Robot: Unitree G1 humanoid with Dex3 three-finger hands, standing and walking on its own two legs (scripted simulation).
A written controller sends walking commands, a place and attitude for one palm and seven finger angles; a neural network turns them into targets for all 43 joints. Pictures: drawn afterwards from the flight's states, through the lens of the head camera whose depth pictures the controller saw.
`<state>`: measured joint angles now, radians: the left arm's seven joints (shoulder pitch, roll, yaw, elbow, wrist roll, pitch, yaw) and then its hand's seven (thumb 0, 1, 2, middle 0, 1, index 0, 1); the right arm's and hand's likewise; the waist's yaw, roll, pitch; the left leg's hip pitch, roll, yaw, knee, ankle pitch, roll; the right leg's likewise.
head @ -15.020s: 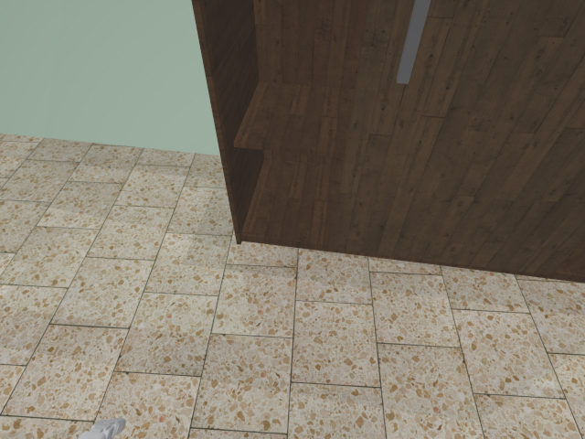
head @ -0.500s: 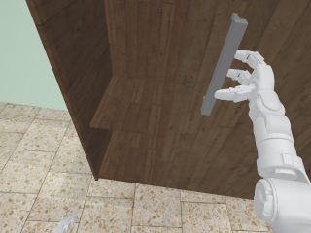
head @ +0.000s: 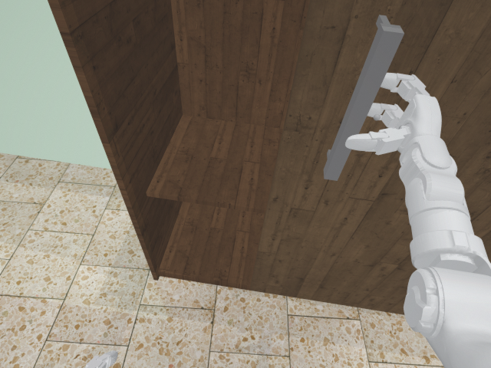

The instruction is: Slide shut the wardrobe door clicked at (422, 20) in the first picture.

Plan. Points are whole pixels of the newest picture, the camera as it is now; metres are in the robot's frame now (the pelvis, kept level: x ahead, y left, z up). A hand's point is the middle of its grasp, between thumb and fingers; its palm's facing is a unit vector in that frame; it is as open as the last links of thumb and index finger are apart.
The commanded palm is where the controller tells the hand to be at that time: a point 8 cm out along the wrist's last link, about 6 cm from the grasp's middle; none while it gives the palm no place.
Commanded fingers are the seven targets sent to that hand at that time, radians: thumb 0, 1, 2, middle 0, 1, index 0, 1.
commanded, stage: slide the fingers in behind the handle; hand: right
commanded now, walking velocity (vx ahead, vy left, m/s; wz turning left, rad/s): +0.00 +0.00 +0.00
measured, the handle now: (352, 109) +0.50 -0.11 +0.20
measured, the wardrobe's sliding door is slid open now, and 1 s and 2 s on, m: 0.39 0.39 0.39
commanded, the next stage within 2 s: grip the handle and tug to test in 1.64 s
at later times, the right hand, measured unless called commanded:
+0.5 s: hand (371, 124) +0.45 -0.12 +0.21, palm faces +0.02 +1.00 +0.03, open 14.0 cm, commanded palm +0.43 -0.18 +0.21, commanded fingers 0.00 0.50 -0.30 0.30 1.20 0.30 1.20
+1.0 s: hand (361, 123) +0.45 -0.11 +0.21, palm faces +0.01 +1.00 +0.03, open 14.0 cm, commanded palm +0.43 -0.16 +0.21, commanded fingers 0.00 0.50 -0.30 0.30 1.20 0.30 1.20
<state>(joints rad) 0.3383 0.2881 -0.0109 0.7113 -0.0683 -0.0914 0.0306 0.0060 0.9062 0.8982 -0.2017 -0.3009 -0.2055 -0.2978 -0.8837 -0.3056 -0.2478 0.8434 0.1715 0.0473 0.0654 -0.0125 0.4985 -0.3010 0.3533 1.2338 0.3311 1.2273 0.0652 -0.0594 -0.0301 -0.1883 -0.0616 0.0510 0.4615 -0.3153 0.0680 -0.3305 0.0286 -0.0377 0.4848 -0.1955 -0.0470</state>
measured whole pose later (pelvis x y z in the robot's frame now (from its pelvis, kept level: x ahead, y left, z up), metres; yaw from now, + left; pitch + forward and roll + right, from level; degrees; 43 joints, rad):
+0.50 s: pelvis +0.00 -0.01 +0.00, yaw +0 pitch +1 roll +0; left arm 0.27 0.28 -0.02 0.69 -0.07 -0.08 0.03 0.01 0.91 0.90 -0.20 -0.30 -0.21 -0.30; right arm -0.81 -0.24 -0.20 0.69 0.19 0.12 0.03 -0.01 0.50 -0.30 0.30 1.20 0.30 1.20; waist 0.04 -0.05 -0.03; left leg -0.16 -0.05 0.05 0.46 -0.32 0.06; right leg -0.31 0.04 -0.03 0.48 -0.20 -0.05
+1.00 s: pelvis +0.00 -0.01 +0.00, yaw +0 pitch +1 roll +0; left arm 0.29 0.27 -0.01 0.70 -0.06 -0.07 0.03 0.01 0.91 0.90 -0.20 -0.30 -0.21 -0.30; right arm -0.80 -0.21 -0.18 0.66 0.18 0.14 -0.02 -0.01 0.50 -0.30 0.30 1.20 0.30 1.20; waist 0.05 -0.05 -0.02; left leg -0.15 -0.05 0.05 0.45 -0.31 0.06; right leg -0.30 0.04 -0.04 0.48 -0.20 -0.06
